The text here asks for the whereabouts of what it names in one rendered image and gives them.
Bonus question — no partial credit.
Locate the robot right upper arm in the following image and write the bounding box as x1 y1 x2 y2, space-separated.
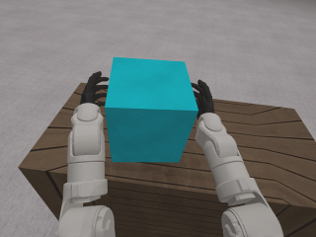
221 202 283 237

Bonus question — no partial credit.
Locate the robot left forearm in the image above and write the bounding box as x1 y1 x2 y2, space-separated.
56 103 108 237

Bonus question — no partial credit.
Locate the robot right forearm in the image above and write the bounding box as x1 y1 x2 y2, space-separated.
195 113 284 237

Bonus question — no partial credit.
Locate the robot right hand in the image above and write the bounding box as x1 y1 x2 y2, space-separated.
191 79 215 120

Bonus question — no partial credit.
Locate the robot left upper arm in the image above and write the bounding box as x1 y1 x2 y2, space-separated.
57 205 116 237

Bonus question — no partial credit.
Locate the pedestal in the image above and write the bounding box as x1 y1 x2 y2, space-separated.
18 82 316 237

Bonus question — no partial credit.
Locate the carton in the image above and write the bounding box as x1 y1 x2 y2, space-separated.
105 57 198 163

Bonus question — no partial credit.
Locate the robot left hand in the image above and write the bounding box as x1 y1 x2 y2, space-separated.
80 71 110 107

